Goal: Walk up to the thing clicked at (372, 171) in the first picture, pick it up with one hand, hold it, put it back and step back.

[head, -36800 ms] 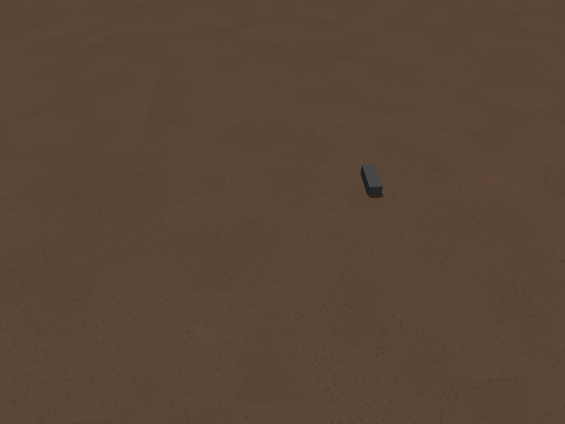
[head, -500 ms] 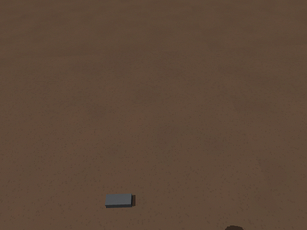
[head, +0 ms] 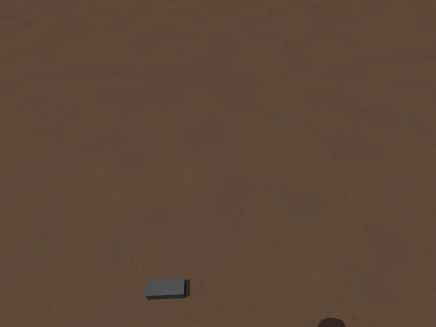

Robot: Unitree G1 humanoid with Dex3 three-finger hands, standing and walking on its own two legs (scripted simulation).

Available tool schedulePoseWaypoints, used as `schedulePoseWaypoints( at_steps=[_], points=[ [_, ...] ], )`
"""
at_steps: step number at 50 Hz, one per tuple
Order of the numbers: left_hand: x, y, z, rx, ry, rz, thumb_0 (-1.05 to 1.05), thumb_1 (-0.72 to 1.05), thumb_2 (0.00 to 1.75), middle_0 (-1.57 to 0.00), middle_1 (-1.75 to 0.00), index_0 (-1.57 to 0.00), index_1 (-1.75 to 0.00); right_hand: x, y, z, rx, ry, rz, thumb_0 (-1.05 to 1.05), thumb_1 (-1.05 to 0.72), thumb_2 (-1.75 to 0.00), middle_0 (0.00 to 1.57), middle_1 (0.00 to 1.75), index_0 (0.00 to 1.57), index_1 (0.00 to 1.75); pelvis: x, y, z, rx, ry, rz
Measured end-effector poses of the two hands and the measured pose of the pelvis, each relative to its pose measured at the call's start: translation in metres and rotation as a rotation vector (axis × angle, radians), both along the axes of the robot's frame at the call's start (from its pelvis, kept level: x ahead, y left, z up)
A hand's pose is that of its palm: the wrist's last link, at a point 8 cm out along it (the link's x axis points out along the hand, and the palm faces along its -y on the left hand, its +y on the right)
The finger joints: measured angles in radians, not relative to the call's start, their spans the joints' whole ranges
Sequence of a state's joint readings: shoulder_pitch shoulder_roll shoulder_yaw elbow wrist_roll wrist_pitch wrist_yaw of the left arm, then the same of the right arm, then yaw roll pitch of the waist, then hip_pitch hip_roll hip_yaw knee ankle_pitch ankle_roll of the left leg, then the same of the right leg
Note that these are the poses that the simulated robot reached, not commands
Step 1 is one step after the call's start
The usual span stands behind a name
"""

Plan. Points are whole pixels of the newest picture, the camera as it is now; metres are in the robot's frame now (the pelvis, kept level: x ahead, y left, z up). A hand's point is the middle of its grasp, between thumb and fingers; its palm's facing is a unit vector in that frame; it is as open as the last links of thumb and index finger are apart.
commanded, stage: stand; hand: left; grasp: from above
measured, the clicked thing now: (166, 288) +0.42 +0.29 -0.75
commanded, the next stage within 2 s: step back in 0.62 s
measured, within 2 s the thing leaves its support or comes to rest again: neither
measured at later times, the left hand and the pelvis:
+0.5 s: hand out of the picture +0.07 +0.24 -0.16, palm faces -0.01 -0.94 -0.35, open 7.4 cm; pelvis +0.00 +0.00 +0.00, yaw +0 degrees
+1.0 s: hand out of the picture +0.08 +0.31 -0.18, palm faces -0.03 -0.93 -0.38, open 7.4 cm; pelvis -0.07 +0.05 -0.02, yaw -1 degrees
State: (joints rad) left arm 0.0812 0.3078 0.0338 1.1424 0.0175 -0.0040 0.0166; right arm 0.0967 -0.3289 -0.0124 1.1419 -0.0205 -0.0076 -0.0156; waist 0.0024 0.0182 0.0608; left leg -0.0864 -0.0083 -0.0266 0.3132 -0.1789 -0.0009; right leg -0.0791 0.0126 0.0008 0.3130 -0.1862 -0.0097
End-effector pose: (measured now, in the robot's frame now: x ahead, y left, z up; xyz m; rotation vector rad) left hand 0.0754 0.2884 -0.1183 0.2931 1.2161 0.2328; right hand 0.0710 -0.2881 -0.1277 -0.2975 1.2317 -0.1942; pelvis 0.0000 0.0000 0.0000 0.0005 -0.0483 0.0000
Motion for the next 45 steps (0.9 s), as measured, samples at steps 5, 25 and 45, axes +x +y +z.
schedulePoseWaypoints(
  at_steps=[5, 25, 45],
  points=[
    [0.000, 0.001, 0.000, 0.001, 0.000, -0.002, 0.00, 0.90, 0.89, -0.20, -0.30, -0.20, -0.30, 0.000, -0.002, 0.001, -0.002, 0.003, 0.000, 0.00, -0.91, -0.90, 0.20, 0.30, 0.20, 0.30, 0.001, -0.001, 0.000, 0.001, 0.001, 0.000],
    [-0.009, 0.000, -0.001, 0.003, 0.023, -0.018, 0.00, 0.90, 0.89, -0.20, -0.30, -0.20, -0.30, -0.011, -0.006, 0.001, -0.001, 0.022, -0.011, 0.00, -0.91, -0.90, 0.20, 0.30, 0.20, 0.30, -0.001, -0.003, 0.000, 0.001, 0.002, -0.005],
    [-0.002, 0.048, -0.013, 0.051, -0.050, -0.072, 0.00, 0.90, 0.89, -0.20, -0.30, -0.21, -0.30, -0.040, -0.007, 0.007, -0.093, 0.019, -0.014, 0.00, -0.91, -0.90, 0.20, 0.30, 0.20, 0.30, -0.047, 0.027, -0.018, -0.002, 0.029, -0.008]
  ],
)
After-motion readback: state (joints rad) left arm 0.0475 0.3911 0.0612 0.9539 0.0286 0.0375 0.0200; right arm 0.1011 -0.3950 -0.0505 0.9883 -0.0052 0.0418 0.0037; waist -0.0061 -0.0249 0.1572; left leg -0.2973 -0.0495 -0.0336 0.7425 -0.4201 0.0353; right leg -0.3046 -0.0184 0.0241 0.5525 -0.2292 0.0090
